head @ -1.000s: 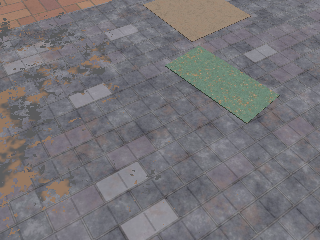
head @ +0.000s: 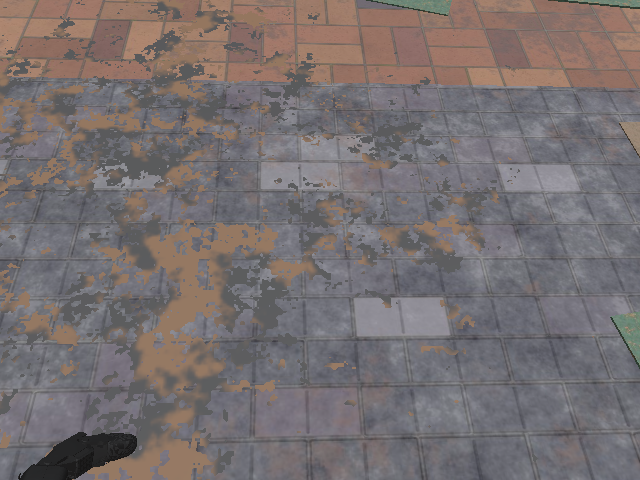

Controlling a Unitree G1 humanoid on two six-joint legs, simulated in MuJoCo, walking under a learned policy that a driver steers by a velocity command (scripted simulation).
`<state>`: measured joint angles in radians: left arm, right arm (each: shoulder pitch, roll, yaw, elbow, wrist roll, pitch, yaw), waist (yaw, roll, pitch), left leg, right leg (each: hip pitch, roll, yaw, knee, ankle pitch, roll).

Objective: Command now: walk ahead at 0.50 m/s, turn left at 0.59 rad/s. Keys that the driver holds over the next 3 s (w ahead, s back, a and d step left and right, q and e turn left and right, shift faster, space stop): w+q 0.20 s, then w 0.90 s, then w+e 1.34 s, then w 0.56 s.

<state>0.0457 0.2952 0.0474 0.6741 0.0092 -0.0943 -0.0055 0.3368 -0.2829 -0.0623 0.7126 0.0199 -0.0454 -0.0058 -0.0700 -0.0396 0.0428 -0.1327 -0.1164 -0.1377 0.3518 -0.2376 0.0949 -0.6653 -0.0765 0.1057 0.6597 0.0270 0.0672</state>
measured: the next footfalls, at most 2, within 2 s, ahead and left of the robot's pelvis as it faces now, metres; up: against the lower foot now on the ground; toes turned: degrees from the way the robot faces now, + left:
right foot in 0.14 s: +0.28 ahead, -0.14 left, +0.00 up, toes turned +10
left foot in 0.64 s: +0.49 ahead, +0.17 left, +0.00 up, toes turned +15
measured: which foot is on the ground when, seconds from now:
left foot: down 0.00-0.14, up 0.16-0.62, down 0.64-1.00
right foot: up 0.00-0.12, down 0.14-0.64, up 0.66-1.00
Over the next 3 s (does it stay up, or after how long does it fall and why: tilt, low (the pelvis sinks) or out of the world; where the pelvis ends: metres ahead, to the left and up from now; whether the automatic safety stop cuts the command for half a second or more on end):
stays up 1.60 -0.07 0.00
